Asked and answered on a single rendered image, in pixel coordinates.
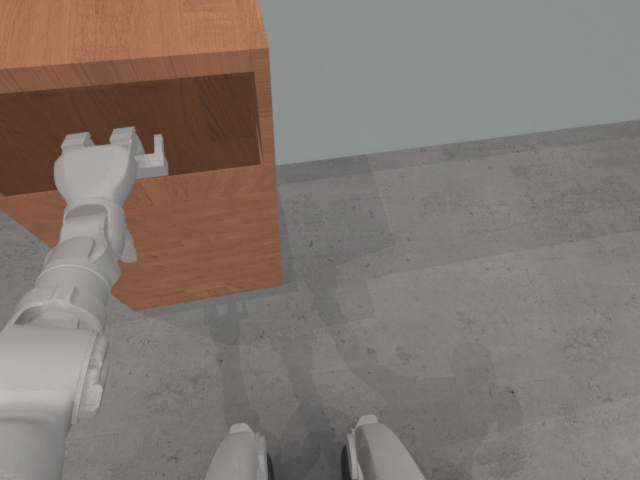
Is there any robot shin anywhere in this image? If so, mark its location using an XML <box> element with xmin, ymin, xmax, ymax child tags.
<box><xmin>219</xmin><ymin>423</ymin><xmax>255</xmax><ymax>444</ymax></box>
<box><xmin>352</xmin><ymin>415</ymin><xmax>378</xmax><ymax>480</ymax></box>

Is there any drawer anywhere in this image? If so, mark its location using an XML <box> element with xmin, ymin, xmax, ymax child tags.
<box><xmin>0</xmin><ymin>72</ymin><xmax>261</xmax><ymax>196</ymax></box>

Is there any robot left forearm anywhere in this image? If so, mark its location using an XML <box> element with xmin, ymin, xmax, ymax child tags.
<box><xmin>0</xmin><ymin>198</ymin><xmax>125</xmax><ymax>341</ymax></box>

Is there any handle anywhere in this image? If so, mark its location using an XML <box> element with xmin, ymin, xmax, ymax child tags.
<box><xmin>135</xmin><ymin>134</ymin><xmax>168</xmax><ymax>179</ymax></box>

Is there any left robot hand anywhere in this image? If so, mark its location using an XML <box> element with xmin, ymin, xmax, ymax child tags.
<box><xmin>54</xmin><ymin>126</ymin><xmax>145</xmax><ymax>263</ymax></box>

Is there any left robot upper arm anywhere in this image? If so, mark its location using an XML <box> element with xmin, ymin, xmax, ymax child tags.
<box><xmin>0</xmin><ymin>324</ymin><xmax>109</xmax><ymax>480</ymax></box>

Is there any cabinet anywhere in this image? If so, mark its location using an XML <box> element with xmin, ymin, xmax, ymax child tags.
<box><xmin>0</xmin><ymin>0</ymin><xmax>283</xmax><ymax>311</ymax></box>

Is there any robot left shin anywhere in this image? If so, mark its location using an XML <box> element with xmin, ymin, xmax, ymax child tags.
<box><xmin>219</xmin><ymin>423</ymin><xmax>255</xmax><ymax>444</ymax></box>

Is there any robot right shin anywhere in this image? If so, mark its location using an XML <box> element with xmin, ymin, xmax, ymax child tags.
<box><xmin>352</xmin><ymin>415</ymin><xmax>378</xmax><ymax>480</ymax></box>

